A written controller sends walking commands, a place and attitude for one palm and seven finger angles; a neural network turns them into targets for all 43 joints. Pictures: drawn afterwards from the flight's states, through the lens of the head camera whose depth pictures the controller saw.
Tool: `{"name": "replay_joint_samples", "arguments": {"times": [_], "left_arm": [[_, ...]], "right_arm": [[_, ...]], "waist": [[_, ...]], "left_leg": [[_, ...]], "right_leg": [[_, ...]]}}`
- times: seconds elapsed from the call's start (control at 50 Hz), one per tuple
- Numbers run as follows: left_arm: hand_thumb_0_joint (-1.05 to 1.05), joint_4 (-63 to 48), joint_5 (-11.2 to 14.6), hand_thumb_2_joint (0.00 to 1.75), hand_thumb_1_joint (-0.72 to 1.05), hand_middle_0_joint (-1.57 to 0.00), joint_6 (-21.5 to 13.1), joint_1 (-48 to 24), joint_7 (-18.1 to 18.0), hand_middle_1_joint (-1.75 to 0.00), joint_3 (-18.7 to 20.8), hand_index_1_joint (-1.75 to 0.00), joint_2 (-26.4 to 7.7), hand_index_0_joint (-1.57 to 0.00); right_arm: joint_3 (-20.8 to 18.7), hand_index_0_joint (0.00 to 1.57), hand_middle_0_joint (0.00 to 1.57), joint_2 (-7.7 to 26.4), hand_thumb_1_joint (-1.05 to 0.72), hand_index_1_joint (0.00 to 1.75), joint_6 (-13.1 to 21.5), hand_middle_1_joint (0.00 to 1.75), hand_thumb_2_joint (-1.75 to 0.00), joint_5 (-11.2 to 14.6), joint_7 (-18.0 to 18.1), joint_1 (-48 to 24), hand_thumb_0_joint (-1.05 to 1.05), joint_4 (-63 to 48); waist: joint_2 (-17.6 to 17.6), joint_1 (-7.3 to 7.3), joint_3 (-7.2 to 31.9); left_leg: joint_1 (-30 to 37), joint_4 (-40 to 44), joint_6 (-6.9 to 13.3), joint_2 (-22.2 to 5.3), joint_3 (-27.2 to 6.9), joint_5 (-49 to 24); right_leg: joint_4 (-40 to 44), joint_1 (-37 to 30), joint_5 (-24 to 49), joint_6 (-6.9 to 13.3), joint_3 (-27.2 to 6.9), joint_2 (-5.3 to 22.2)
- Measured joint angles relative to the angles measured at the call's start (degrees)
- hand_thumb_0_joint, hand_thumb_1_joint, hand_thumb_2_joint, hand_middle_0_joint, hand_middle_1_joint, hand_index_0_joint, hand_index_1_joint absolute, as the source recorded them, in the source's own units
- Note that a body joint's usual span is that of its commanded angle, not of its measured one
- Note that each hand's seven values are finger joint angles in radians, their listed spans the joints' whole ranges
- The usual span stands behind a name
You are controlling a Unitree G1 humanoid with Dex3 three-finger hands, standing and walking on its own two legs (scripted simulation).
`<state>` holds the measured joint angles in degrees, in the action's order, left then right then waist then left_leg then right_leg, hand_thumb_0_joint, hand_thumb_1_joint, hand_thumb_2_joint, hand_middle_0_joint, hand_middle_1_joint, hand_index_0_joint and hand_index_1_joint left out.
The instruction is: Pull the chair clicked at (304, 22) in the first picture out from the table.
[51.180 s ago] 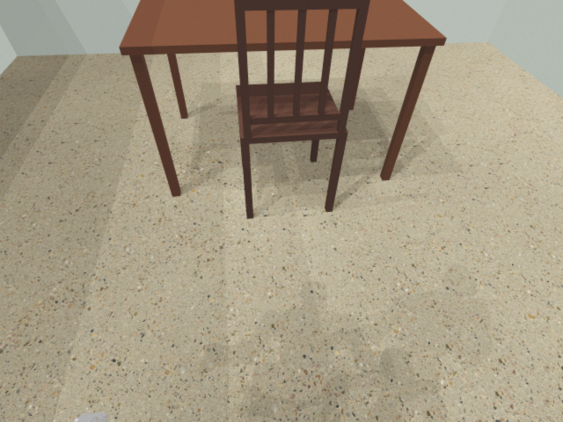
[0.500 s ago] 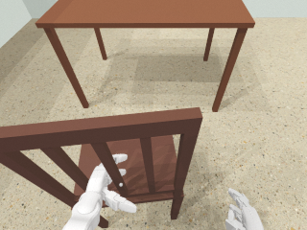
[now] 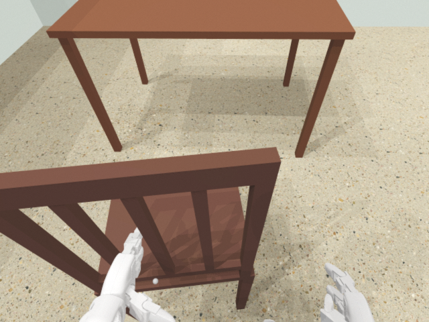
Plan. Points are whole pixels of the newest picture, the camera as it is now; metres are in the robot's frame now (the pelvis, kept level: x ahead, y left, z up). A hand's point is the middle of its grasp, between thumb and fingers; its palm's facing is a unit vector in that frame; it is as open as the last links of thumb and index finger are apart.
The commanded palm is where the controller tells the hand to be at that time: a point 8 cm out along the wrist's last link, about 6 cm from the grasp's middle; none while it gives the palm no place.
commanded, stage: draw the fingers out of the gap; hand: left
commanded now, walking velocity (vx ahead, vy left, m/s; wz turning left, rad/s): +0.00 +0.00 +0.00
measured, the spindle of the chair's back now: (155, 241) +0.27 +0.12 +0.00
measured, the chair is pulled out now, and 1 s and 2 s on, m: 0.66 0.66 0.65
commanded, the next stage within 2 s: draw the hand back to the body in 0.56 s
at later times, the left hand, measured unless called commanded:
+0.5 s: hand out of the picture +0.13 +0.12 -0.02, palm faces -0.06 -0.99 -0.09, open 17.5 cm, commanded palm +0.11 +0.17 +0.00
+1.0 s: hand out of the picture +0.14 +0.15 +0.05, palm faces -0.02 -1.00 -0.06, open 17.5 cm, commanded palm +0.09 +0.21 +0.06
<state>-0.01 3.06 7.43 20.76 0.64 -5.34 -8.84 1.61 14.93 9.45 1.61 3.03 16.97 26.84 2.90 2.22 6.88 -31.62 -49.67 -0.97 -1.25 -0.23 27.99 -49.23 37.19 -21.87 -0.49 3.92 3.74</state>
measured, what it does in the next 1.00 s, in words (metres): stands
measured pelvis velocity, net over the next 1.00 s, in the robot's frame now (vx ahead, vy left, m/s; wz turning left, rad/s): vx -0.02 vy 0.02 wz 0.00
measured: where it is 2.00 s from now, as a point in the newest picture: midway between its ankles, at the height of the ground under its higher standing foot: outside the picture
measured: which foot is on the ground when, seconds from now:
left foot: down 0.00-1.00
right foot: down 0.00-1.00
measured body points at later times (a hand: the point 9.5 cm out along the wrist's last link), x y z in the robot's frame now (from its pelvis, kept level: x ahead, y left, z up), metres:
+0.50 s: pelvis -0.01 +0.01 -0.02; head +0.02 +0.00 +0.43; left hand +0.13 +0.18 -0.01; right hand +0.18 -0.21 -0.07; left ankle -0.03 +0.13 -0.70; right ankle +0.02 -0.12 -0.70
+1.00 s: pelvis -0.02 +0.02 -0.05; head +0.02 +0.01 +0.40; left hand +0.13 +0.20 +0.06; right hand +0.18 -0.20 -0.11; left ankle -0.03 +0.13 -0.70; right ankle +0.02 -0.12 -0.70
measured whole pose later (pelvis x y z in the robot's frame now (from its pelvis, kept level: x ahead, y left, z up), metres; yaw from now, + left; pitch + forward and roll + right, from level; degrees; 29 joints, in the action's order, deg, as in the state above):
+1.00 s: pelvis -0.02 +0.02 -0.05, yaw +0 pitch +13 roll -2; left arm -25.5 8.1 -19.5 44.4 7.1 -2.4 -10.0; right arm -0.4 11.5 10.8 2.7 1.6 13.7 25.8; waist 3.1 -1.1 9.5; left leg -45.7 -68.0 0.1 -1.2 -1.5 35.2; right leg -64.0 49.6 -26.9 -1.5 4.3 4.3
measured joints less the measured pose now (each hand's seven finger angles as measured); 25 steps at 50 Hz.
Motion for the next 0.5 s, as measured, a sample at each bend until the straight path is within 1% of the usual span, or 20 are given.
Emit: {"name": "replay_joint_samples", "arguments": {"times": [0.22, 0.38, 0.5], "left_arm": [[-0.01, -7.9, -1.1, 0.2, -0.54, 0.0, -0.4, 8.7, -0.8, 0.0, -2.5, 0.0, 0.1, 0.0], [-0.01, -12.5, -2.2, 0.2, -0.54, 0.0, 0.3, 14.5, -0.6, 0.0, -4.0, 0.0, 0.6, 0.0], [-0.01, -15.6, -2.7, 0.2, -0.54, 0.0, 0.0, 18.9, -0.5, 0.0, -4.2, 0.0, 0.2, 0.0]], "right_arm": [[0.4, 0.2, 0.2, -0.8, -0.9, 0.3, 1.8, 0.3, -0.9, -0.1, 0.7, -0.6, 0.01, -1.1], [0.4, 0.2, 0.2, -1.8, -0.9, 0.3, 1.1, 0.3, -0.9, 0.0, 1.0, -1.0, 0.01, -2.8], [0.2, 0.2, 0.2, -2.2, -0.9, 0.3, 0.6, 0.3, -0.9, 0.2, 1.3, -0.8, 0.01, -4.0]], "waist": [[0.1, -0.65, 0.6], [0.1, -0.93, 1.8], [0.1, -1.2, 2.3]], "left_leg": [[-2.6, -3.7, 0.4, 0.4, -0.7, 1.4], [-3.8, -5.7, 0.8, 0.5, -0.7, 2.4], [-5.0, -7.5, 1.0, 0.5, -0.8, 3.2]], "right_leg": [[-2.7, 1.8, -1.1, -0.4, 0.5, 0.6], [-4.2, 2.9, -1.7, -0.7, 0.4, 0.7], [-5.4, 3.8, -2.2, -0.8, 0.5, 0.7]]}}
